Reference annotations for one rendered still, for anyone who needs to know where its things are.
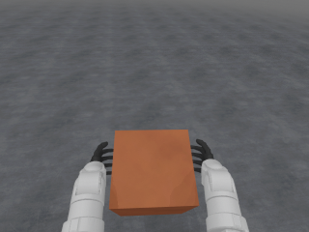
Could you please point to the right robot hand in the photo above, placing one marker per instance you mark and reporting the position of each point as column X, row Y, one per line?
column 206, row 154

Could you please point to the left robot hand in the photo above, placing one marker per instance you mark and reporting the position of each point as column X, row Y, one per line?
column 98, row 155

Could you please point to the right robot forearm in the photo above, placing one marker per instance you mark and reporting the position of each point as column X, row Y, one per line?
column 221, row 197

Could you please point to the left robot forearm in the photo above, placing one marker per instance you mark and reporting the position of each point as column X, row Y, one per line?
column 87, row 200

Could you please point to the carton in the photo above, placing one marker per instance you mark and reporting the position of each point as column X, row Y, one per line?
column 152, row 173

